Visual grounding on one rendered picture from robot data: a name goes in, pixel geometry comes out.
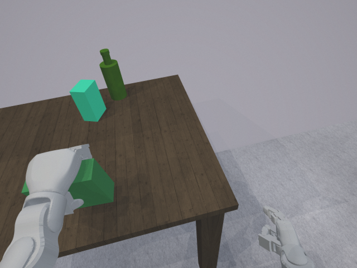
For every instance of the robot right hand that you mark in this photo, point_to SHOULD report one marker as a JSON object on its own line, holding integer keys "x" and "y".
{"x": 273, "y": 239}

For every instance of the table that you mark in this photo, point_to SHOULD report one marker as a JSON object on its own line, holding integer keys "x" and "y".
{"x": 151, "y": 144}

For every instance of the right robot forearm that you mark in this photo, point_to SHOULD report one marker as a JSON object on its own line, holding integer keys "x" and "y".
{"x": 294, "y": 256}

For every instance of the robot left hand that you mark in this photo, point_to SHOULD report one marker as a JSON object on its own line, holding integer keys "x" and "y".
{"x": 55, "y": 171}

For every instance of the sponge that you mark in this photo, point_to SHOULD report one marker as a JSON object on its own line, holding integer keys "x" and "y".
{"x": 92, "y": 184}

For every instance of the left robot forearm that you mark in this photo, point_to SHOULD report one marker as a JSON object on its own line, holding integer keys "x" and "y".
{"x": 37, "y": 227}

